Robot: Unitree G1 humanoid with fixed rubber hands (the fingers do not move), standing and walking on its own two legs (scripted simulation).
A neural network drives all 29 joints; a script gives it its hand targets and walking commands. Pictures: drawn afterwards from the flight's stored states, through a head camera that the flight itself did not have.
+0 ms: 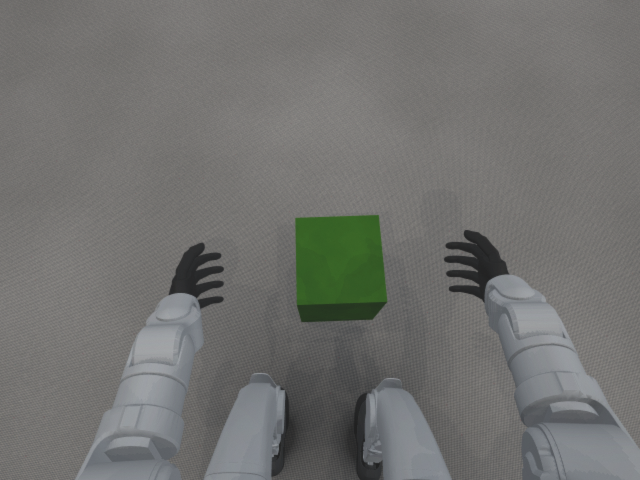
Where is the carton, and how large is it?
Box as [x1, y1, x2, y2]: [295, 215, 386, 321]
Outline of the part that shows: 378,215 295,218 297,306 301,321 372,319 386,302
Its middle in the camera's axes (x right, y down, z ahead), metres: +0.05 +0.08 +1.00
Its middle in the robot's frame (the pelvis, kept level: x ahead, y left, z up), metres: +0.51 -0.02 -0.56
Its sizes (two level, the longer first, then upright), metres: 0.210 0.200 0.250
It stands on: the floor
